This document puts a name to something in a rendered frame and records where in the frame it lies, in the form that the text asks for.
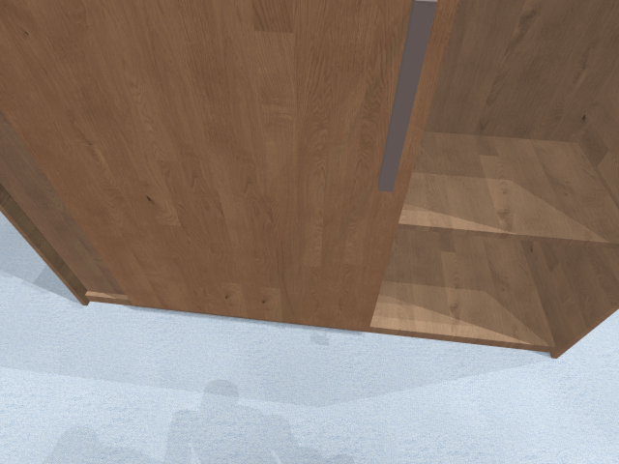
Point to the handle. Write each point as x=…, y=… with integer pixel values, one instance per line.
x=415, y=47

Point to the wardrobe door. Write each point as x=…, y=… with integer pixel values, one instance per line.
x=223, y=156
x=26, y=183

